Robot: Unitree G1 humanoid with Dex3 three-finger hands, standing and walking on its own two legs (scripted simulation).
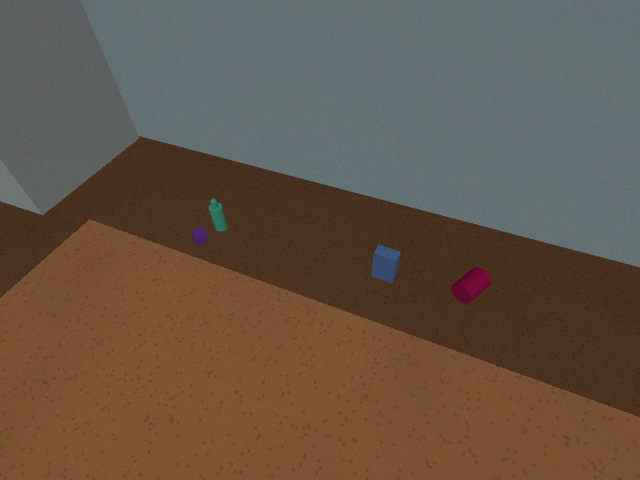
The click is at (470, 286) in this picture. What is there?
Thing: lying can
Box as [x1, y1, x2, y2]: [451, 267, 490, 303]
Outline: 484,270 475,267 454,283 451,289 455,297 460,301 466,303 469,302 490,283 490,278
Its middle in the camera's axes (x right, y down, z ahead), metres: +0.57 +0.16 +1.47
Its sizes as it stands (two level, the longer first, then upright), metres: 0.121 0.087 0.087
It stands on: the floor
